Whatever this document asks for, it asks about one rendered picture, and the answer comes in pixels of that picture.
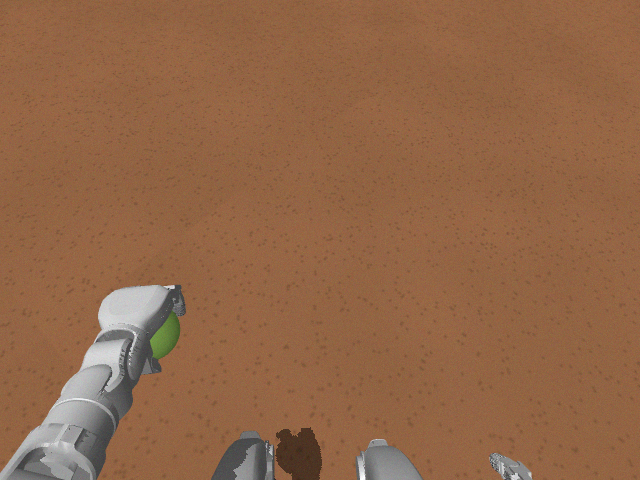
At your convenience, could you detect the left robot arm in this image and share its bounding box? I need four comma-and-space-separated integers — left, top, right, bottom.
0, 324, 150, 480

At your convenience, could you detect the ball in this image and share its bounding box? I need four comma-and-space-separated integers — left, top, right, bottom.
150, 310, 180, 359

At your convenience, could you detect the right robot hand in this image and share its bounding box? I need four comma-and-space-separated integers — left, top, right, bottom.
490, 453, 533, 480

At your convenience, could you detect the left robot hand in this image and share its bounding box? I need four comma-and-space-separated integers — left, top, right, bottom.
98, 285, 186, 375

